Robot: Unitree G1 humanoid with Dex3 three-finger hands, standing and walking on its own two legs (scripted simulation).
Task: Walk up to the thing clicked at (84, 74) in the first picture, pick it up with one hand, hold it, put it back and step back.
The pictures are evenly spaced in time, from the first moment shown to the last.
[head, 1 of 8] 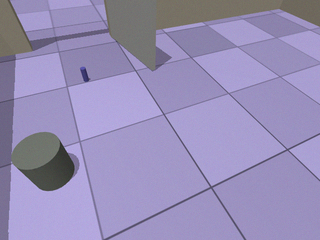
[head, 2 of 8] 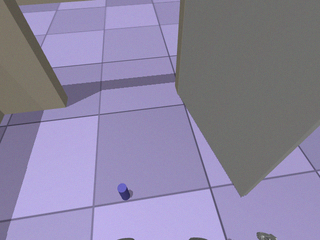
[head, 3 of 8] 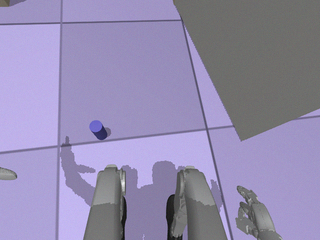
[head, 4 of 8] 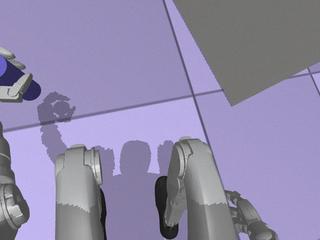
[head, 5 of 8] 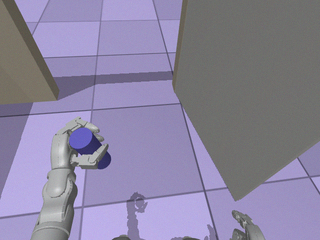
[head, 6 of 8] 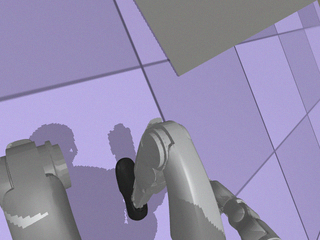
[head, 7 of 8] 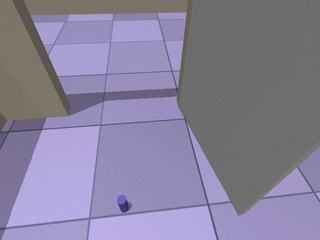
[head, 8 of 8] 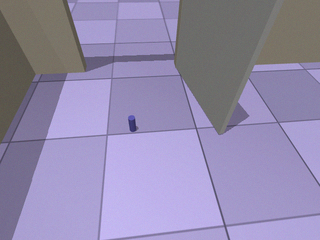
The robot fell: no
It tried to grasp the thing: yes
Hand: left
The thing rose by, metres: 0.69
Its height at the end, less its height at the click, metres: +0.00
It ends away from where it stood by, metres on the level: 0.01
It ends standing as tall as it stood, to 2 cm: yes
